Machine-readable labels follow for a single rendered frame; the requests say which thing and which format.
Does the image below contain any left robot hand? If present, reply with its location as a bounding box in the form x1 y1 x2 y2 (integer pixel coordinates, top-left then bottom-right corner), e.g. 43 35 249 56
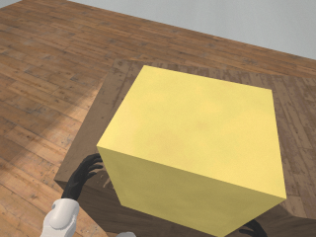
61 153 104 200

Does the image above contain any left robot forearm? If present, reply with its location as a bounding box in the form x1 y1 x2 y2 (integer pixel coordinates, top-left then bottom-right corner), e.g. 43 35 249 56
40 198 80 237

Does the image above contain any pedestal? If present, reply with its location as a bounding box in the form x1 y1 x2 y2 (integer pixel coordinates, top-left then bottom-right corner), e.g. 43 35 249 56
53 58 316 237

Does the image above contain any right robot hand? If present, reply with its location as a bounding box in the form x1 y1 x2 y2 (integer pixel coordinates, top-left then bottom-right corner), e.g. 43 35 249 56
239 219 268 237

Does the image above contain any carton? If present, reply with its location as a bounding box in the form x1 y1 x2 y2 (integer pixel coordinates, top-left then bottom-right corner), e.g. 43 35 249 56
96 65 286 237

